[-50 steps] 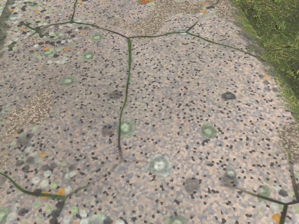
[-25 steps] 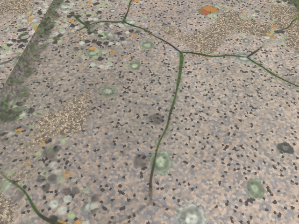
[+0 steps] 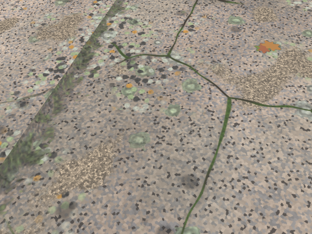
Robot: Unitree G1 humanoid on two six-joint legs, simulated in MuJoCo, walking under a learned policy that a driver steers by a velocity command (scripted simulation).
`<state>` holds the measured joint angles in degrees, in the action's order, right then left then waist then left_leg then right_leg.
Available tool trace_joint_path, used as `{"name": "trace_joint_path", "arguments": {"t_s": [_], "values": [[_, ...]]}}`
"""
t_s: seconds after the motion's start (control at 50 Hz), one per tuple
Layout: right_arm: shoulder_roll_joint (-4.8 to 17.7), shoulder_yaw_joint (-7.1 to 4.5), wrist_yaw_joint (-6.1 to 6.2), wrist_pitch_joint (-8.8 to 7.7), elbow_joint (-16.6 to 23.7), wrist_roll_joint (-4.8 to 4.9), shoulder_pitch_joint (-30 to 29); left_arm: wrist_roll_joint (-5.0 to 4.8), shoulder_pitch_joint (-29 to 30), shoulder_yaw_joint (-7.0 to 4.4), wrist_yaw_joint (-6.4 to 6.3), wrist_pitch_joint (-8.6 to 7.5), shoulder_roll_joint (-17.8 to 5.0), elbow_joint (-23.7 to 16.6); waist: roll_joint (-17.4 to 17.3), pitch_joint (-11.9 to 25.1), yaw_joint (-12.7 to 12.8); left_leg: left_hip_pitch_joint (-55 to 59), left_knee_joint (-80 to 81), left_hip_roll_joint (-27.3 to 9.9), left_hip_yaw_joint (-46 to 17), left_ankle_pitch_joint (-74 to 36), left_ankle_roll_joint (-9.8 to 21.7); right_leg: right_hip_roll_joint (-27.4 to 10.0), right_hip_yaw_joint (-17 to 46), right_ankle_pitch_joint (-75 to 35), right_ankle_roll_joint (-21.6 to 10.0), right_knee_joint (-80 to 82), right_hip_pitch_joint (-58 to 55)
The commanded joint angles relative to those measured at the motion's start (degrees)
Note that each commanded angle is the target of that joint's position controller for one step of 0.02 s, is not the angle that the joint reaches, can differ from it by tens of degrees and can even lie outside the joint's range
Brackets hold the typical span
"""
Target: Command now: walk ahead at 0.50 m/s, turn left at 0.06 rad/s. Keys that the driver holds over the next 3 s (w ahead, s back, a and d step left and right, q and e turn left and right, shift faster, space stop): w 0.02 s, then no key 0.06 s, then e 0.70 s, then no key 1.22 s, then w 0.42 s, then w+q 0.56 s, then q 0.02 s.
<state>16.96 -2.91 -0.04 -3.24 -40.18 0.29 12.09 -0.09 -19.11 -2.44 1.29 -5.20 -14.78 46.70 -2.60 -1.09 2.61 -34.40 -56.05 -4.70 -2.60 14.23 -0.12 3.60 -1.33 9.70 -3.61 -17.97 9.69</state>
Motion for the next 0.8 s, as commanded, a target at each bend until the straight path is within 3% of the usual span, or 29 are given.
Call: {"name": "trace_joint_path", "arguments": {"t_s": [0.02, 0.08, 0.14, 0.18, 0.22, 0.24, 0.26, 0.28, 0.3, 0.32, 0.34, 0.38, 0.42, 0.48, 0.54, 0.58, 0.62, 0.64, 0.66, 0.68, 0.7, 0.72, 0.74, 0.76, 0.8], "values": [[1.9, -0.16, -0.10, -0.85, 4.3, -0.19, -3.0, -0.42, 2.5, -2.32, -0.61, -0.70, -9.9, -3.4, 6.3, 0.1, -0.7, -3.3, 9.5, -1.6, -0.1, -8.7, -1.1, -14.6, 10.8, -11.2, -9.5, 10.2, -2.0], [1.0, 0.18, -0.67, -1.57, 5.1, -0.32, -7.8, -0.49, 0.4, -2.20, -1.04, 0.17, -10.3, -1.7, 6.3, -0.4, 0.9, 2.7, 19.9, 1.2, 2.2, -17.5, -1.2, -12.3, 5.4, -24.7, -7.3, 7.5, -1.3], [1.6, -0.24, -1.40, -2.21, 6.3, -0.38, -11.0, -0.95, -3.0, -2.10, -1.40, 1.47, -10.2, 0.4, 7.0, 0.4, 1.5, 5.9, 25.0, 3.8, 1.3, -19.7, -0.3, -13.0, 7.2, -27.6, -6.0, 2.6, -4.3], [3.6, -1.05, -1.56, -2.50, 6.0, -0.82, -9.4, -1.17, -1.7, -2.46, -1.80, 2.16, -11.1, 0.4, 8.0, 1.5, -0.5, 9.0, 28.4, 4.4, -0.1, -17.6, 1.0, -13.8, 10.0, -27.3, -4.5, -2.0, -6.4], [6.6, -2.33, -0.88, -2.82, 3.7, -1.71, -1.9, -1.15, 0.5, -2.40, -2.07, 2.37, -10.7, -0.6, 6.7, 5.8, -4.7, 22.1, 33.3, 3.6, 0.5, -27.7, 3.5, -10.1, 9.5, -27.1, -1.4, -11.7, -3.6], [10.5, -3.13, -0.10, -2.77, 3.3, -2.86, 4.2, 0.13, 1.3, -1.40, -2.08, 2.05, -7.8, -2.9, 1.0, 13.5, -6.7, 36.9, 28.0, -5.8, -6.7, -50.4, 6.8, -6.0, 7.5, -12.6, 1.3, -24.6, 5.1], [12.0, -3.26, 0.12, -1.49, 3.7, -3.10, 5.1, -0.03, -9.4, 0.26, -1.91, 2.01, -2.7, -1.9, -13.3, 22.9, -3.7, 53.4, 24.9, -22.1, -21.4, -64.5, 17.4, 0.1, 4.4, 29.1, 5.2, -44.3, 20.8], [8.2, -2.51, 0.03, -0.18, 4.6, -1.85, 5.6, -0.88, -10.4, -1.00, -1.86, 2.55, -8.5, -0.6, -9.6, 27.1, -5.7, 51.1, 26.5, -20.9, -23.2, -54.8, 17.6, -1.7, 9.2, 33.1, 5.9, -51.0, 22.2], [6.6, -2.01, 0.15, 0.56, 4.6, -1.13, 2.7, -1.99, -5.7, -2.07, -2.04, 3.36, -10.7, -1.7, -7.0, 20.5, -5.4, 45.9, 29.2, -18.1, -18.4, -43.7, 16.1, -3.4, 7.9, 29.7, 6.6, -54.1, 26.4], [5.3, -1.60, 0.42, 1.05, 4.4, -0.70, -0.7, -1.86, -2.8, -2.16, -2.65, 4.43, -9.9, -2.2, -4.0, 15.2, -4.2, 39.3, 32.0, -15.4, -15.3, -33.7, 14.4, -5.3, 6.2, 25.8, 7.4, -53.3, 27.9], [4.1, -1.18, 0.49, 1.39, 4.1, -0.64, -3.8, -1.39, -1.8, -2.51, -3.17, 5.86, -9.6, -2.4, -3.9, 10.7, -3.0, 31.6, 35.0, -13.9, -12.2, -25.7, 13.8, -6.7, 5.7, 23.1, 8.3, -51.7, 26.5], [5.0, -1.58, 0.49, 1.45, 3.7, -1.94, -8.3, -1.08, -3.2, -2.51, -3.91, 8.22, -7.5, -2.9, -6.7, 6.5, -0.3, 18.7, 40.5, -11.3, -6.4, -16.3, 13.5, -7.0, 3.5, 18.4, 9.1, -49.0, 18.9], [5.2, -1.88, 0.80, 1.15, 3.2, -2.14, -9.9, -0.65, -3.1, -2.64, -4.06, 8.85, -6.6, -3.8, -6.6, 6.0, 0.3, 15.8, 42.2, -11.3, -2.9, -14.5, 14.0, -7.3, 2.4, 15.5, 8.8, -45.1, 16.3], [6.4, -2.41, 1.58, 1.28, 2.1, -1.50, -10.6, -0.27, 0.8, -2.36, -3.25, 8.77, -6.0, -5.9, -5.1, 7.0, -0.6, 16.8, 42.4, -12.5, 0.1, -13.8, 14.2, -8.7, 2.0, 10.4, 7.3, -36.6, 13.6], [7.9, -2.94, 1.81, 2.12, 0.8, -0.91, -10.1, -0.31, 3.2, -2.62, -2.16, 8.87, -7.1, -7.4, -4.8, 7.3, -1.4, 18.8, 41.9, -14.1, 1.3, -11.6, 13.7, -8.5, 0.6, 9.2, 5.8, -30.9, 11.0], [8.7, -3.21, 1.64, 2.69, 0.0, -0.16, -10.0, -0.35, 3.4, -3.00, -1.54, 9.05, -7.8, -8.0, -4.6, 6.7, -1.0, 20.2, 40.3, -14.6, 2.1, -9.7, 12.3, -7.9, -0.7, 9.0, 4.3, -25.8, 8.9], [8.2, -3.22, 1.63, 3.37, -1.0, 0.83, -10.0, -0.08, 1.0, -3.58, -1.18, 8.97, -8.0, -7.2, -3.1, 6.4, 0.6, 19.0, 35.2, -12.6, 4.9, -5.0, 8.5, -5.6, -2.6, 4.0, 1.7, -16.1, 3.0], [6.3, -2.90, 1.52, 3.77, -2.4, 0.94, -7.6, 0.35, -0.6, -4.28, -1.44, 8.89, -9.7, -6.8, 1.3, 4.7, 0.6, 15.7, 28.4, -9.6, 7.8, 0.3, 4.5, -6.0, 0.9, -0.3, -0.6, -9.6, 0.0], [3.0, -2.16, 1.14, 4.03, -2.0, -0.89, -5.2, 0.35, -0.9, -5.75, -2.61, 8.73, -16.2, -8.1, 18.6, 2.9, -1.8, 4.0, 10.6, -1.4, 14.6, 13.8, -2.2, -19.4, 20.3, -16.2, -6.4, -2.3, -4.7], [4.5, -2.59, 1.75, 3.92, 0.8, -1.37, -11.0, 1.87, 0.8, -5.89, -2.39, 7.74, -19.3, -10.1, 21.2, 1.5, 0.3, -4.3, -1.3, 5.5, 6.6, 24.1, -3.7, -25.8, 32.2, -16.1, -15.8, 1.5, 0.1], [6.1, -3.14, 2.06, 3.98, 1.0, -0.91, -13.2, 2.54, 2.1, -5.34, -2.01, 6.34, -17.0, -10.4, 14.9, 2.5, 0.8, -4.8, -7.5, 4.5, 1.2, 21.1, -2.7, -23.3, 28.6, -12.0, -15.1, 2.2, 0.9], [6.2, -3.46, 2.31, 4.13, 0.3, -0.30, -11.6, 1.79, 4.8, -5.02, -2.10, 5.37, -15.6, -10.6, 12.7, 2.5, -1.2, -5.1, -8.4, 3.7, -0.2, 15.5, -1.9, -20.5, 24.4, -9.8, -11.8, 1.5, 0.7], [6.3, -3.79, 2.81, 4.30, -1.3, -0.64, -9.8, 0.62, 7.5, -4.57, -2.30, 5.13, -13.6, -11.1, 9.8, 3.4, -2.4, -5.0, -8.1, 3.1, -0.9, 11.8, -1.9, -18.3, 21.9, -8.0, -9.0, 0.5, -0.1], [6.7, -4.03, 3.09, 4.31, -1.8, -1.11, -9.1, -0.13, 9.0, -4.04, -2.62, 5.18, -12.4, -11.5, 10.1, 3.8, -2.9, -4.1, -8.4, 3.2, -0.9, 9.1, -2.4, -17.4, 20.3, -10.6, -8.1, -0.1, 0.0], [5.9, -3.98, 2.80, 3.94, -2.2, -0.63, -7.9, 0.13, 8.8, -3.24, -3.22, 5.36, -10.6, -11.9, 10.1, 6.4, -3.4, -1.6, -9.4, 4.2, -0.7, 6.0, -3.3, -15.9, 18.3, -16.2, -8.2, -1.1, -1.4]]}}
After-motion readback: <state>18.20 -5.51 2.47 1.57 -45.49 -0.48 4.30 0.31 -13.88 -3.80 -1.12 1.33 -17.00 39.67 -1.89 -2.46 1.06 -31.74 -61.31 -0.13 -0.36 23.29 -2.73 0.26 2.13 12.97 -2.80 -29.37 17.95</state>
